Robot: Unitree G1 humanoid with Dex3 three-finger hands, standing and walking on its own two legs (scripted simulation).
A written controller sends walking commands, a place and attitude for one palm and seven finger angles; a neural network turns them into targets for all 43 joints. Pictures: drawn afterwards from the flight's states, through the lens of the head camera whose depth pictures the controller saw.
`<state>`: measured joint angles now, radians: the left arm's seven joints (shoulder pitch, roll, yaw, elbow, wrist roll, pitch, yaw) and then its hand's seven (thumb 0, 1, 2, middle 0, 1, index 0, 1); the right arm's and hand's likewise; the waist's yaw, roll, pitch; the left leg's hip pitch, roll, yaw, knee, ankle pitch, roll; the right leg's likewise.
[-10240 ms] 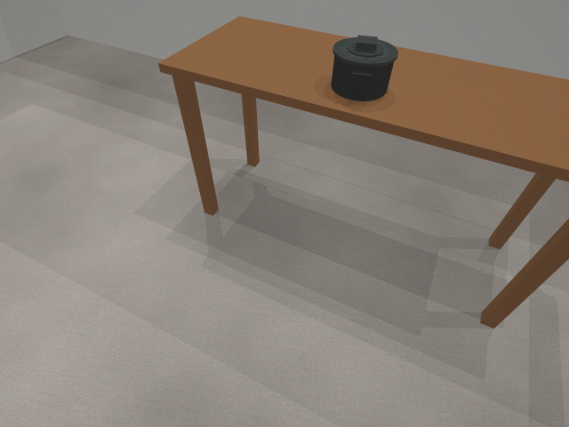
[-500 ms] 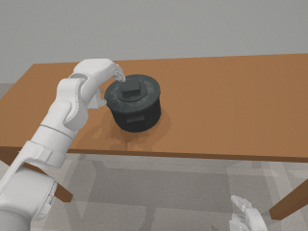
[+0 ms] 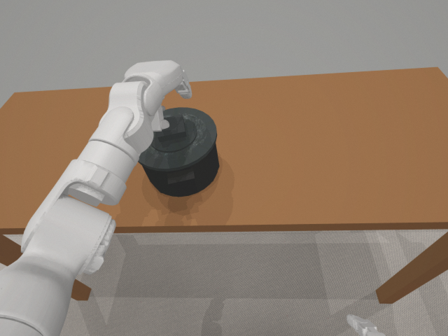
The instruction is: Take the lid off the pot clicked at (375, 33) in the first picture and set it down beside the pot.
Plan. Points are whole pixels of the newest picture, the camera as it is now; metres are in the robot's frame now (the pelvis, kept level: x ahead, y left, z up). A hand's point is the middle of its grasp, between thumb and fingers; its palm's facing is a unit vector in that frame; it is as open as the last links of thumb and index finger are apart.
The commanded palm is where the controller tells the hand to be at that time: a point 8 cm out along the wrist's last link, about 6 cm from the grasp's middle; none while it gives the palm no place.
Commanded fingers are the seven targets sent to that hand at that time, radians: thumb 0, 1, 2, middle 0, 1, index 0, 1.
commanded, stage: move the open hand above the knob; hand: left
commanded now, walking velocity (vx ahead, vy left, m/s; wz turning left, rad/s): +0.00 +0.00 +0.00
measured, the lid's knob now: (171, 127) +0.49 +0.10 +0.11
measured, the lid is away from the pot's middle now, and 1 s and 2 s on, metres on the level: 0.00 0.00 0.00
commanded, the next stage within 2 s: lower the open fingers around the knob in 0.70 s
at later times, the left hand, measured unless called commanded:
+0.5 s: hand (159, 109) +0.47 +0.10 +0.18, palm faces -0.22 -0.01 -0.98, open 10.3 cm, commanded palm +0.44 +0.10 +0.24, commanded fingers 0.00 -0.36 1.50 -0.82 -0.08 -0.82 -0.08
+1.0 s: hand (168, 114) +0.46 +0.08 +0.17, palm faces -0.28 -0.01 -0.96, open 10.3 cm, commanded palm +0.44 +0.10 +0.23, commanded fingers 0.00 -0.36 1.50 -0.82 -0.08 -0.82 -0.08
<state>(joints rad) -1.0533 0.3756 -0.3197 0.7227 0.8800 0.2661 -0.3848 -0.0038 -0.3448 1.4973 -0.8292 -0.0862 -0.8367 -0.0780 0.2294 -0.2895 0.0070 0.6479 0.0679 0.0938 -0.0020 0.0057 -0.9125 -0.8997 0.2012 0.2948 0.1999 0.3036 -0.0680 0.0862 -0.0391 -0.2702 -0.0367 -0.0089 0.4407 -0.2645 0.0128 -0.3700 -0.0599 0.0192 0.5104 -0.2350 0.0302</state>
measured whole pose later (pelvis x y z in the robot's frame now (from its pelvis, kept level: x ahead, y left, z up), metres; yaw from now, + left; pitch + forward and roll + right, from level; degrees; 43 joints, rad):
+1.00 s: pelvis +0.00 +0.00 +0.00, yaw +0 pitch +5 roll +2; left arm -1.06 0.31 -0.34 0.77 0.88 0.32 -0.38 0.00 -0.35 1.50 -0.83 -0.09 -0.84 -0.08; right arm 0.21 -0.27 0.02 0.65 0.06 0.11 0.00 0.01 -0.91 -0.90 0.20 0.29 0.20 0.30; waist -0.06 0.09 -0.05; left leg -0.26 -0.04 0.00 0.44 -0.26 0.02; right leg -0.37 -0.07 0.03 0.52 -0.24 0.03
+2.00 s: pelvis +0.00 +0.01 +0.00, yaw -1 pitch +6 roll +1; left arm -1.00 0.30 -0.35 0.81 0.88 0.29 -0.34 0.00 -0.21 1.25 -0.66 -0.35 -0.70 -0.36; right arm 0.22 -0.27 0.01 0.66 0.06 0.11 0.00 0.00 -0.91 -0.90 0.20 0.29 0.20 0.30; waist -0.06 0.07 -0.06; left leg -0.28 -0.04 0.00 0.45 -0.27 0.02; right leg -0.38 -0.07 0.03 0.51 -0.24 0.04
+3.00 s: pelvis +0.00 +0.00 +0.00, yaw +0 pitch +5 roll +1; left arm -0.98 0.30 -0.35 0.77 0.88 0.29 -0.35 -0.01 0.15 0.98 -0.49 -0.80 -0.69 -0.94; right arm 0.19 -0.27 0.02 0.65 0.06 0.11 -0.01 0.00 -0.91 -0.90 0.20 0.29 0.20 0.30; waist -0.06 0.07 -0.05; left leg -0.27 -0.04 -0.01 0.44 -0.27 0.02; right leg -0.36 -0.06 0.02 0.50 -0.24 0.03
